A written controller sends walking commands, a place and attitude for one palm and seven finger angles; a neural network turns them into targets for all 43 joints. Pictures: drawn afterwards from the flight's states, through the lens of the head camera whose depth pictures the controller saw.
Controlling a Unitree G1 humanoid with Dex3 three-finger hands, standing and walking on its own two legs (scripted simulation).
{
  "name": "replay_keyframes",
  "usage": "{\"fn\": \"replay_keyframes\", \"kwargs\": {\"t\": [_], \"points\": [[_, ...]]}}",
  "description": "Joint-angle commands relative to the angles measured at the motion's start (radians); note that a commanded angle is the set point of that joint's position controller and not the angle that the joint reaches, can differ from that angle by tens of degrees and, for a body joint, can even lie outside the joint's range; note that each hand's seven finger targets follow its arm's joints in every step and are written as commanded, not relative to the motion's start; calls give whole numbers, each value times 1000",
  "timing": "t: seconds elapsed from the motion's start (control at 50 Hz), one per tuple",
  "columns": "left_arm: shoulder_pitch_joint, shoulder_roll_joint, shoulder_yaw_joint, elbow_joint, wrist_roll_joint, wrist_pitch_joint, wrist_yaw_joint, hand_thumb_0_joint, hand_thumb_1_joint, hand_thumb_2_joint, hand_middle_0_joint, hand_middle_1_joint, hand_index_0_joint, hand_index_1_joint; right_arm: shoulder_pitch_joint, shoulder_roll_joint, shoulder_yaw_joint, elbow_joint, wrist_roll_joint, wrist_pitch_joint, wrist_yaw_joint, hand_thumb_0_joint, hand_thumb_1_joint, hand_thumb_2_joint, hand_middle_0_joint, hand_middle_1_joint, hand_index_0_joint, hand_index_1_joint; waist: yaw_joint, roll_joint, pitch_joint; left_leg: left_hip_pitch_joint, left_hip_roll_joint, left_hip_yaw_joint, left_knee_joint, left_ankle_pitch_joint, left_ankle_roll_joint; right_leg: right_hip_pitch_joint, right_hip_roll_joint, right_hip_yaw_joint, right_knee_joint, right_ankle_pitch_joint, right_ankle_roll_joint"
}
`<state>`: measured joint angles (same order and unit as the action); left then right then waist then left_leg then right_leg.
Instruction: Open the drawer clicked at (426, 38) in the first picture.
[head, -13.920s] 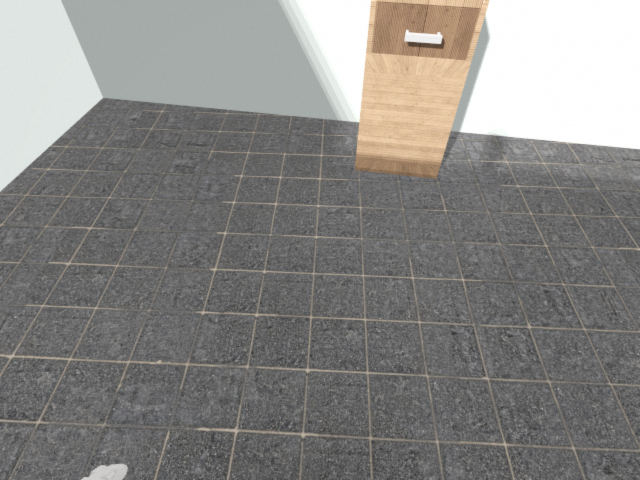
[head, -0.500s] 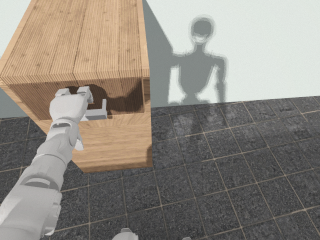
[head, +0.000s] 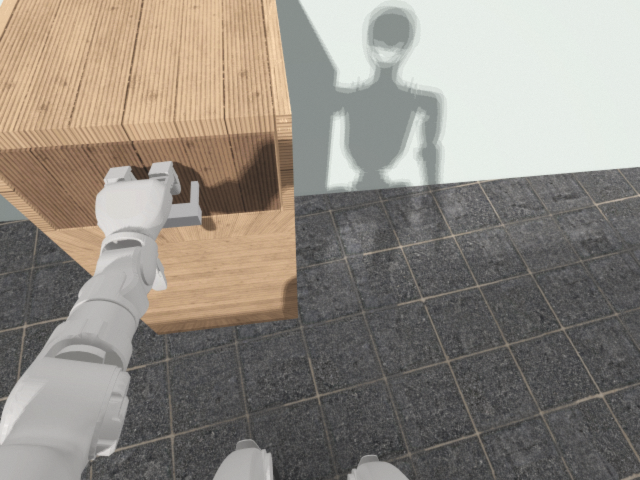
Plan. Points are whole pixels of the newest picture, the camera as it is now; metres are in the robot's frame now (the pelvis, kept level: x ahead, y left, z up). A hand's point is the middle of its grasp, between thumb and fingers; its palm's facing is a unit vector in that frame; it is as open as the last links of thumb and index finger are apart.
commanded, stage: lower the fingers behind the handle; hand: left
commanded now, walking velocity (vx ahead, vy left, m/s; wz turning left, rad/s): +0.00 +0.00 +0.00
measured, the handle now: (152, 204) +0.50 +0.22 -0.02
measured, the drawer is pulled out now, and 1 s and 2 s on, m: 0.00 0.00 0.01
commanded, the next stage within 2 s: close the thumb around the handle in 0.82 s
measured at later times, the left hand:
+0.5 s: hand (151, 240) +0.46 +0.23 -0.04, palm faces -0.02 -0.03 -1.00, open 13.8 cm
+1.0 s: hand (149, 240) +0.46 +0.23 -0.04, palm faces -0.04 -0.04 -1.00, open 13.7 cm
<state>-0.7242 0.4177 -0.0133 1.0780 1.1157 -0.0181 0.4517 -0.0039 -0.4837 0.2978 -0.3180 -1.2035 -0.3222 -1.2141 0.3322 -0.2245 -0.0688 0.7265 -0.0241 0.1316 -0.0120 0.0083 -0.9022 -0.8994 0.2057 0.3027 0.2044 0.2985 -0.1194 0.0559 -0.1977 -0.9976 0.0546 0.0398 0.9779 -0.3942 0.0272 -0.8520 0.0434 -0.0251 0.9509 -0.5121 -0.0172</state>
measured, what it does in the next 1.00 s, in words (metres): stands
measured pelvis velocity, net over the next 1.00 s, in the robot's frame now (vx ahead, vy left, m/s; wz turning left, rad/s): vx -0.02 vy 0.01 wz -0.01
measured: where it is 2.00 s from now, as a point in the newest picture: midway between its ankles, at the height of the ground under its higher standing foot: outside the picture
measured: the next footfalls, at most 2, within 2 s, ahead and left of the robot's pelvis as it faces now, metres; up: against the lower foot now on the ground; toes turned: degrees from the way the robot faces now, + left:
none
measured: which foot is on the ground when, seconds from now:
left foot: down 0.00-1.00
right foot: down 0.00-1.00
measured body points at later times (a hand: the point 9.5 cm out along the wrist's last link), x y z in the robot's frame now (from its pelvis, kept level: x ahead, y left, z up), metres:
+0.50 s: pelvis -0.01 +0.00 -0.02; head +0.11 +0.02 +0.41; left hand +0.45 +0.22 +0.01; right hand +0.00 -0.27 -0.15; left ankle +0.03 +0.10 -0.67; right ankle -0.04 -0.12 -0.67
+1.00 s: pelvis -0.02 +0.01 -0.02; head +0.11 +0.02 +0.41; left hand +0.45 +0.23 +0.01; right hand -0.01 -0.26 -0.15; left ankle +0.03 +0.10 -0.67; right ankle -0.04 -0.12 -0.67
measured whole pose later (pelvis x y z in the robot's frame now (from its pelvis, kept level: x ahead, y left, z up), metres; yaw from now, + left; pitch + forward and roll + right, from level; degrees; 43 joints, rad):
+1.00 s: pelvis -0.02 +0.01 -0.02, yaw -1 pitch +26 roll -4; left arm -0.75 0.44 -0.01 1.08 1.11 0.00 0.47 0.00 -0.47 0.30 -0.32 -1.21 -0.32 -1.20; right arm 0.33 -0.23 -0.06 0.72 -0.03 0.13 -0.01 0.01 -0.90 -0.90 0.21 0.30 0.20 0.30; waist -0.13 0.06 -0.20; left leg -1.12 0.06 0.03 1.09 -0.42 0.04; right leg -0.97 0.05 -0.03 1.06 -0.53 -0.01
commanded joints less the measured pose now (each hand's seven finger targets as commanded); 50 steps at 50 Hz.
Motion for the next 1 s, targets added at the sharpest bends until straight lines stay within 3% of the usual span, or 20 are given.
{"fn": "replay_keyframes", "kwargs": {"t": [0.0,0.08,0.1,0.14,0.16,0.24,0.28,0.3,0.4,0.48,0.54,0.62,0.68,0.76,0.78,0.84,0.88,0.9,0.96,0.98], "points": [[-367,226,41,-114,0,34,34,0,-500,300,-300,-1200,-300,-1200,136,-175,-52,-54,0,-11,-12,0,-900,-900,200,300,200,300,-18,1,-383,422,-50,-29,-37,366,21,41,36,-4,-117,411,-13],[-381,228,42,-123,5,52,34,0,-500,300,-300,-1200,-300,-1200,136,-175,-51,-57,2,-3,-9,0,-900,-900,200,300,200,300,-12,29,-410,441,-50,-29,-34,381,19,29,37,-6,-109,411,-14],[-341,197,22,-90,1,62,29,0,-500,300,-300,-1200,-300,-1200,135,-172,-50,-58,1,-2,-8,0,-900,-900,200,300,200,300,-12,22,-385,433,-50,-28,-33,370,18,22,39,-9,-112,400,-15],[-352,220,29,-73,2,67,21,0,-500,300,-300,-1200,-300,-1200,132,-175,-44,-61,3,0,-12,0,-900,-900,200,300,200,300,-17,-15,-339,381,-51,-28,-35,324,21,24,37,-7,-115,373,-13],[-389,198,12,-96,-7,57,13,0,-500,300,-300,-1200,-300,-1200,126,-171,-43,-64,2,-5,-13,0,-900,-900,200,300,200,300,-28,10,-342,387,-49,-33,-32,319,21,5,35,-6,-111,361,-14],[-414,199,19,-197,-1,-16,10,0,-500,300,-300,-1200,-300,-1200,128,-166,-51,-66,-5,-22,-20,0,-900,-900,200,300,200,300,-23,57,-418,434,-41,-41,0,341,21,-34,36,-5,-80,353,-16],[-414,242,58,-194,9,-39,25,0,-500,300,-300,-1200,-300,-1200,131,-169,-52,-56,-6,-28,-22,0,-900,-900,200,300,200,300,-26,44,-416,413,-36,-49,21,339,22,-66,36,-6,-64,341,-14],[-377,239,61,-178,9,-37,35,0,-500,300,-300,-1200,-300,-1200,129,-168,-51,-58,-10,-29,-21,0,-900,-900,200,300,200,300,-15,48,-414,395,-40,-46,26,335,21,-57,38,-6,-57,343,-16],[-390,223,48,-125,10,7,72,0,-500,300,-300,-1200,-300,-1200,132,-174,-49,-51,-13,-31,-7,0,-900,-900,200,300,200,300,-23,64,-411,370,-38,-48,41,303,17,-102,41,-15,-41,302,-17],[-427,276,66,-134,-2,48,60,0,-500,300,-300,-1200,-300,-1200,135,-182,-44,-55,-7,-21,-8,0,-900,-900,200,300,200,300,-22,50,-458,377,-42,-46,34,315,18,-54,39,-11,-44,337,-12],[-410,232,28,-110,-12,69,36,0,-500,300,-300,-1200,-300,-1200,132,-178,-40,-58,-4,-18,-12,0,-900,-900,200,300,200,300,-34,38,-410,364,-43,-39,24,291,22,-49,40,-10,-65,324,-10],[-410,240,24,-93,-17,45,2,0,-500,300,-300,-1200,-300,-1200,131,-175,-32,-61,1,-23,-22,0,-900,-900,200,300,200,300,-41,13,-365,336,-40,-44,19,244,26,-71,39,-11,-72,276,-9],[-413,262,41,-125,-12,8,-6,0,-500,300,-300,-1200,-300,-1200,135,-175,-32,-66,0,-30,-27,0,-900,-900,200,300,200,300,-29,38,-397,347,-39,-46,26,253,26,-82,38,-9,-58,273,-11],[-379,222,34,-135,-10,-12,4,0,-500,300,-300,-1200,-300,-1200,139,-170,-40,-64,-7,-32,-20,0,-900,-900,200,300,200,300,-25,47,-404,373,-35,-56,36,305,20,-102,42,-19,-42,295,-18],[-391,256,60,-153,-4,-18,15,0,-500,300,-300,-1200,-300,-1200,144,-175,-42,-62,-6,-31,-21,0,-900,-900,200,300,200,300,-24,35,-423,377,-30,-57,40,308,21,-104,41,-17,-38,299,-13],[-381,206,29,-156,-8,-2,34,0,-500,300,-300,-1200,-300,-1200,143,-172,-46,-61,-9,-28,-13,0,-900,-900,200,300,200,300,-24,53,-417,389,-31,-55,36,318,18,-102,44,-22,-42,303,-16],[-394,257,69,-172,-2,5,46,0,-500,300,-300,-1200,-300,-1200,146,-179,-47,-56,-10,-24,-12,0,-900,-900,200,300,200,300,-13,62,-463,418,-28,-62,37,350,14,-100,43,-23,-29,319,-17],[-369,201,32,-169,-8,14,46,0,-500,300,-300,-1200,-300,-1200,143,-173,-50,-60,-10,-22,-8,0,-900,-900,200,300,200,300,-12,82,-451,430,-32,-57,32,356,12,-96,45,-26,-38,321,-20],[-380,196,33,-156,-15,33,48,0,-332,372,-312,-1218,-312,-1218,142,-174,-50,-53,-11,-18,-6,0,-900,-900,200,300,200,300,-22,56,-430,430,-29,-61,25,357,13,-91,45,-28,-48,324,-18],[-397,232,51,-184,-7,30,50,0,-276,396,-316,-1224,-316,-1224,140,-179,-49,-54,-8,-16,-7,0,-900,-900,200,300,200,300,-13,63,-448,442,-28,-63,22,356,11,-90,44,-26,-45,322,-17]]}}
